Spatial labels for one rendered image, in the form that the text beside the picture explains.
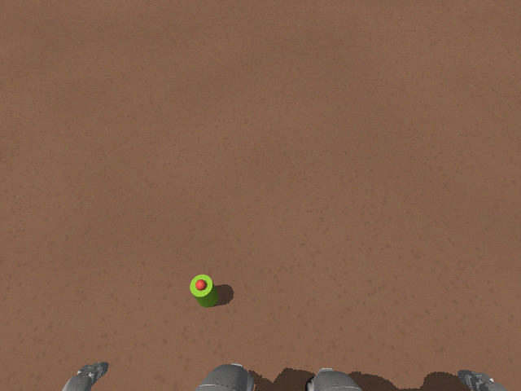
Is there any right robot hand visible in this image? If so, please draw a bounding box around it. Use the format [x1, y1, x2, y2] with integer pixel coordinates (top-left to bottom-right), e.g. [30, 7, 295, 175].
[458, 370, 507, 391]

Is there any bottle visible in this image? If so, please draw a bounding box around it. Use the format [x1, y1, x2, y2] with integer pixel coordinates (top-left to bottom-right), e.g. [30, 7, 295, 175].
[190, 275, 218, 308]

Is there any left robot hand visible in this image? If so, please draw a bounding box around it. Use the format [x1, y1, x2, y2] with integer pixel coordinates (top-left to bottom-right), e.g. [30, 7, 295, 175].
[62, 362, 109, 391]

